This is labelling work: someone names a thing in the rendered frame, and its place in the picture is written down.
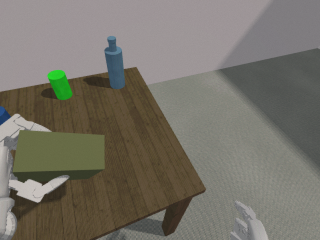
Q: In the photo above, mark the robot right hand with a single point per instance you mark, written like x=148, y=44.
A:
x=253, y=230

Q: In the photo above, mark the table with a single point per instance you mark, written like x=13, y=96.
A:
x=146, y=170

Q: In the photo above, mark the sponge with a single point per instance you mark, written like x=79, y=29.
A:
x=43, y=155

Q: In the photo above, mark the robot left hand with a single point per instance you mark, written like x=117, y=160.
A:
x=30, y=189

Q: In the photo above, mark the left robot forearm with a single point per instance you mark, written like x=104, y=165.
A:
x=8, y=221

